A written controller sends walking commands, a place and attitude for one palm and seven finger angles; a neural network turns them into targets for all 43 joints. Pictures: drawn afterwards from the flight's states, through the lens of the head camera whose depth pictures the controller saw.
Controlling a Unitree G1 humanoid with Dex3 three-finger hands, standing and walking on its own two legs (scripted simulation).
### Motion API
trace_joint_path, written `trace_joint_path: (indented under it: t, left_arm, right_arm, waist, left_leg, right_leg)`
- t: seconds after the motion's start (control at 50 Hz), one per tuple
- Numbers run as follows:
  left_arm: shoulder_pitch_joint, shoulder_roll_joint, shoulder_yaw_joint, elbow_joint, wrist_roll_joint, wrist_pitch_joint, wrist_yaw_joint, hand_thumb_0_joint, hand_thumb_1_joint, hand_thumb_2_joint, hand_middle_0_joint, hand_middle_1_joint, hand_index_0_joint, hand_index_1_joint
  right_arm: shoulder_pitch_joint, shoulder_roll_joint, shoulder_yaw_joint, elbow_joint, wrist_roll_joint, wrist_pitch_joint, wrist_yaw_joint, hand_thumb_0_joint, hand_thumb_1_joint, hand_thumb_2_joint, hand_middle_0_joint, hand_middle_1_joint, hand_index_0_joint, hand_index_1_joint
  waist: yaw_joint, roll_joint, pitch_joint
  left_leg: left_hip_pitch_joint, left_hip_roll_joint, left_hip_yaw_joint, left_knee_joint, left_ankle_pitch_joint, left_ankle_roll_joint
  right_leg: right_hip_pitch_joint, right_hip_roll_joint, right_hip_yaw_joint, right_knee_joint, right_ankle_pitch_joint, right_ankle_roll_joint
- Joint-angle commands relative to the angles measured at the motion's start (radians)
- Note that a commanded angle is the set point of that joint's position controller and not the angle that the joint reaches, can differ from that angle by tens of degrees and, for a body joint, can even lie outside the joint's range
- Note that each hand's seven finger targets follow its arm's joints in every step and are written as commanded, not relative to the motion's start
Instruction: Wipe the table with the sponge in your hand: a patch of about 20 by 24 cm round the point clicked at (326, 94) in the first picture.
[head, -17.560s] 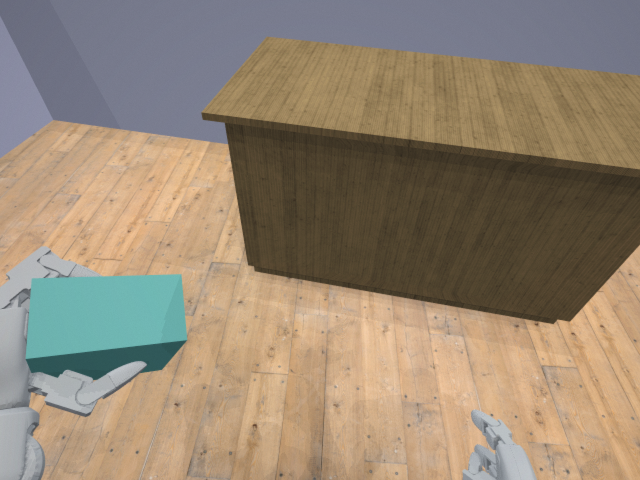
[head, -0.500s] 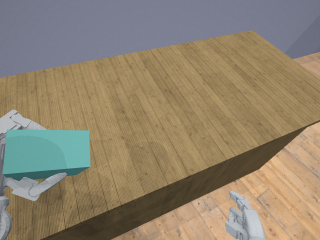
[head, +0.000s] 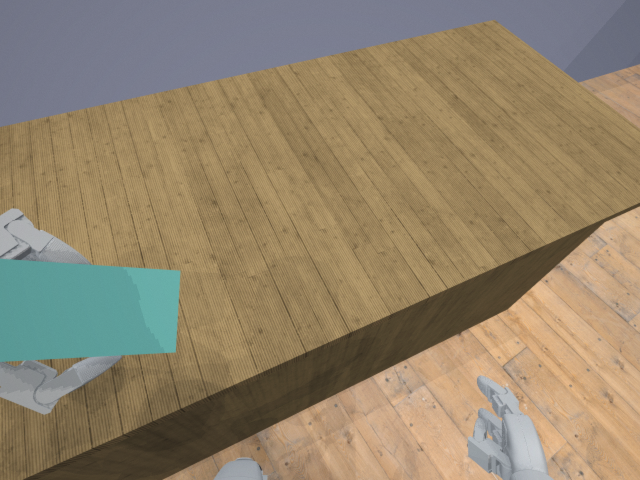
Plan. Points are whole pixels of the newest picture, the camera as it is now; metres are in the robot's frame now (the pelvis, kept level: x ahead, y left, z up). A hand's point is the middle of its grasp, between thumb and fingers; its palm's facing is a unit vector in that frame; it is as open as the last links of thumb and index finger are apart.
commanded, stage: shuffle to correct the standing spot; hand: left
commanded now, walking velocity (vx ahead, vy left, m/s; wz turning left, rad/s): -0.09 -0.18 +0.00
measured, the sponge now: (109, 314) +0.23 +0.20 +0.15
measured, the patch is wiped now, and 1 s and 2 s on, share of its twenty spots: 0.00 0.00 0.00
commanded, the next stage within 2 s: none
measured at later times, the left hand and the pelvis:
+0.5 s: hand (39, 318) +0.22 +0.25 +0.17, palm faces +0.31 -0.85 -0.42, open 10.2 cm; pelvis +0.00 +0.01 +0.00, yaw +1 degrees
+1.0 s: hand (24, 335) +0.20 +0.24 +0.18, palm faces +0.30 -0.80 -0.51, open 10.2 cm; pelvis -0.02 +0.00 -0.01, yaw +1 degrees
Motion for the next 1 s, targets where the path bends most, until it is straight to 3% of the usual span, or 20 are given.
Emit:
trace_joint_path:
  t: [0.0,0.04,0.06,0.12,0.14,0.22,0.26,0.34,0.42,0.44,0.52,0.54,0.62,0.64,0.72,0.82,0.9,0.92,0.94,0.98]
  left_arm:
    - [0.022,0.16,0.155,-0.181,-0.021,-0.059,0.02,0.0,0.1,1.3,-1.2,-1.6,-1.2,-1.6]
    - [0.044,0.133,0.126,-0.17,-0.03,-0.042,0.027,0.0,0.1,1.3,-1.2,-1.6,-1.2,-1.6]
    - [0.011,0.163,0.146,-0.205,-0.027,-0.042,0.03,0.0,0.1,1.3,-1.2,-1.6,-1.2,-1.6]
    - [0.007,0.159,0.136,-0.204,-0.027,-0.025,0.047,0.0,0.1,1.3,-1.2,-1.6,-1.2,-1.6]
    - [-0.003,0.127,0.102,-0.197,-0.03,-0.023,0.044,0.0,0.1,1.3,-1.2,-1.6,-1.2,-1.6]
    - [-0.045,0.149,0.116,-0.216,-0.01,-0.015,0.051,0.0,0.1,1.3,-1.2,-1.6,-1.2,-1.6]
    - [-0.06,0.135,0.1,-0.21,-0.007,-0.017,0.044,0.0,0.1,1.3,-1.2,-1.6,-1.2,-1.6]
    - [-0.042,0.108,0.071,-0.181,-0.01,-0.012,0.04,0.0,0.1,1.3,-1.2,-1.6,-1.2,-1.6]
    - [-0.048,0.131,0.089,-0.21,-0.011,-0.006,0.048,0.0,0.1,1.3,-1.2,-1.6,-1.2,-1.6]
    - [-0.054,0.109,0.069,-0.199,-0.016,-0.009,0.045,0.0,0.1,1.3,-1.2,-1.6,-1.2,-1.6]
    - [-0.042,0.146,0.109,-0.202,-0.014,-0.002,0.052,0.0,0.1,1.3,-1.2,-1.6,-1.2,-1.6]
    - [-0.042,0.121,0.087,-0.193,-0.018,-0.005,0.046,0.0,0.1,1.3,-1.2,-1.6,-1.2,-1.6]
    - [-0.026,0.151,0.116,-0.214,-0.014,-0.008,0.044,0.0,0.1,1.3,-1.2,-1.6,-1.2,-1.6]
    - [-0.016,0.124,0.092,-0.211,-0.016,-0.014,0.036,0.0,0.1,1.3,-1.2,-1.6,-1.2,-1.6]
    - [-0.003,0.163,0.138,-0.22,-0.009,-0.043,0.036,0.0,0.1,1.3,-1.2,-1.6,-1.2,-1.6]
    - [0.015,0.177,0.167,-0.202,-0.006,-0.077,0.046,0.0,0.1,1.3,-1.2,-1.6,-1.2,-1.6]
    - [-0.004,0.188,0.189,-0.199,-0.004,-0.106,0.044,0.0,0.1,1.3,-1.2,-1.6,-1.2,-1.6]
    - [0.025,0.182,0.186,-0.195,-0.007,-0.1,0.053,0.0,0.1,1.3,-1.2,-1.6,-1.2,-1.6]
    - [0.044,0.151,0.157,-0.187,-0.017,-0.093,0.048,0.0,0.1,1.3,-1.2,-1.6,-1.2,-1.6]
    - [0.019,0.174,0.177,-0.214,-0.016,-0.086,0.047,0.0,0.1,1.3,-1.2,-1.6,-1.2,-1.6]
  right_arm:
    - [-0.031,-0.116,-0.052,-0.152,0.005,-0.059,-0.011,0.0,-0.9,-0.9,0.2,0.3,0.2,0.3]
    - [-0.032,-0.116,-0.038,-0.145,0.005,-0.046,-0.009,0.0,-0.9,-0.9,0.2,0.3,0.2,0.3]
    - [-0.037,-0.119,-0.048,-0.156,0.008,-0.052,-0.012,0.0,-0.9,-0.9,0.2,0.3,0.2,0.3]
    - [-0.045,-0.115,-0.035,-0.143,0.012,-0.057,-0.016,0.0,-0.9,-0.9,0.2,0.3,0.2,0.3]
    - [-0.027,-0.117,-0.027,-0.135,0.004,-0.051,-0.014,0.0,-0.9,-0.9,0.2,0.3,0.2,0.3]
    - [-0.062,-0.12,-0.027,-0.144,0.012,-0.062,-0.016,0.0,-0.9,-0.9,0.2,0.3,0.2,0.3]
    - [-0.039,-0.125,-0.034,-0.143,0.005,-0.064,-0.012,0.0,-0.9,-0.9,0.2,0.3,0.2,0.3]
    - [-0.028,-0.119,-0.025,-0.132,0.007,-0.062,0.001,0.0,-0.9,-0.9,0.2,0.3,0.2,0.3]
    - [-0.038,-0.113,-0.032,-0.135,0.015,-0.06,0.005,0.0,-0.9,-0.9,0.2,0.3,0.2,0.3]
    - [-0.023,-0.113,-0.026,-0.127,0.008,-0.053,0.005,0.0,-0.9,-0.9,0.2,0.3,0.2,0.3]
    - [-0.049,-0.11,-0.029,-0.136,0.014,-0.048,-0.001,0.0,-0.9,-0.9,0.2,0.3,0.2,0.3]
    - [-0.036,-0.113,-0.025,-0.13,0.008,-0.043,0.0,0.0,-0.9,-0.9,0.2,0.3,0.2,0.3]
    - [-0.054,-0.109,-0.03,-0.145,0.017,-0.048,-0.003,0.0,-0.9,-0.9,0.2,0.3,0.2,0.3]
    - [-0.036,-0.113,-0.026,-0.14,0.008,-0.042,0.0,0.0,-0.9,-0.9,0.2,0.3,0.2,0.3]
    - [-0.039,-0.107,-0.038,-0.136,0.013,-0.061,-0.001,0.0,-0.9,-0.9,0.2,0.3,0.2,0.3]
    - [-0.035,-0.104,-0.046,-0.113,0.01,-0.067,-0.006,0.0,-0.9,-0.9,0.2,0.3,0.2,0.3]
    - [-0.045,-0.103,-0.048,-0.106,0.0,-0.082,-0.013,0.0,-0.9,-0.9,0.2,0.3,0.2,0.3]
    - [-0.055,-0.103,-0.044,-0.102,0.007,-0.078,-0.014,0.0,-0.9,-0.9,0.2,0.3,0.2,0.3]
    - [-0.044,-0.105,-0.035,-0.109,0.001,-0.069,-0.009,0.0,-0.9,-0.9,0.2,0.3,0.2,0.3]
    - [-0.053,-0.117,-0.041,-0.128,0.005,-0.08,-0.011,0.0,-0.9,-0.9,0.2,0.3,0.2,0.3]
  waist:
    - [0.007,0.048,-0.262]
    - [0.001,0.041,-0.258]
    - [0.003,0.028,-0.232]
    - [-0.005,0.024,-0.199]
    - [-0.008,0.044,-0.201]
    - [0.0,0.157,-0.188]
    - [0.004,0.169,-0.202]
    - [0.0,0.116,-0.203]
    - [-0.009,0.086,-0.199]
    - [-0.011,0.081,-0.206]
    - [-0.008,0.098,-0.2]
    - [-0.007,0.104,-0.216]
    - [0.001,0.123,-0.222]
    - [0.003,0.126,-0.242]
    - [0.001,0.086,-0.262]
    - [-0.011,0.029,-0.277]
    - [-0.006,-0.002,-0.242]
    - [-0.011,0.04,-0.244]
    - [-0.01,0.062,-0.25]
    - [-0.007,0.116,-0.209]
  left_leg:
    - [0.128,0.034,-0.025,-0.006,0.101,0.074]
    - [0.116,0.016,-0.021,-0.028,-0.039,0.074]
    - [0.105,0.01,-0.024,-0.018,-0.099,0.073]
    - [0.147,-0.011,-0.025,-0.004,-0.177,0.068]
    - [0.13,0.003,-0.042,-0.051,-0.174,0.076]
    - [0.074,0.078,-0.114,-0.155,-0.138,0.101]
    - [0.05,0.097,-0.123,-0.151,-0.092,0.109]
    - [0.074,0.06,-0.085,-0.109,-0.084,0.092]
    - [0.132,0.015,-0.051,-0.044,-0.092,0.074]
    - [0.12,0.015,-0.055,-0.053,-0.097,0.075]
    - [0.141,0.045,-0.076,-0.074,-0.007,0.082]
    - [0.129,0.053,-0.08,-0.084,0.022,0.086]
    - [0.163,0.083,-0.082,-0.059,0.25,0.088]
    - [0.161,0.084,-0.081,-0.055,0.287,0.09]
    - [0.188,0.07,-0.059,0.017,0.383,0.078]
    - [0.169,0.008,-0.041,0.092,0.218,0.062]
    - [0.11,0.019,-0.079,0.058,0.09,0.078]
    - [0.137,0.028,-0.087,0.024,0.079,0.079]
    - [0.116,0.05,-0.109,-0.023,0.014,0.09]
    - [0.016,0.098,-0.157,-0.093,-0.137,0.11]
  right_leg:
    - [0.031,-0.143,0.096,-0.07,0.207,0.02]
    - [0.009,-0.139,0.106,-0.096,0.092,0.015]
    - [-0.019,-0.148,0.127,-0.106,0.05,0.01]
    - [-0.111,-0.168,0.162,-0.15,-0.085,-0.018]
    - [-0.092,-0.139,0.123,-0.134,-0.097,-0.003]
    - [0.009,-0.091,0.071,-0.052,-0.014,0.032]
    - [0.063,-0.083,0.053,-0.028,0.029,0.038]
    - [0.06,-0.088,0.054,-0.078,0.061,0.028]
    - [-0.006,-0.136,0.12,-0.11,0.086,-0.015]
    - [0.0,-0.127,0.097,-0.104,0.067,-0.009]
    - [0.012,-0.12,0.095,-0.085,0.126,0.002]
    - [0.037,-0.105,0.066,-0.075,0.132,0.014]
    - [0.065,-0.115,0.062,-0.063,0.256,0.02]
    - [0.086,-0.106,0.042,-0.063,0.264,0.026]
    - [0.091,-0.147,0.07,-0.07,0.387,-0.002]
    - [0.015,-0.224,0.139,-0.062,0.425,-0.055]
    - [-0.025,-0.215,0.134,-0.07,0.265,-0.039]
    - [-0.042,-0.202,0.13,-0.06,0.205,-0.046]
    - [-0.036,-0.167,0.095,-0.049,0.1,-0.021]
    - [-0.003,-0.134,0.081,-0.011,-0.013,0.006]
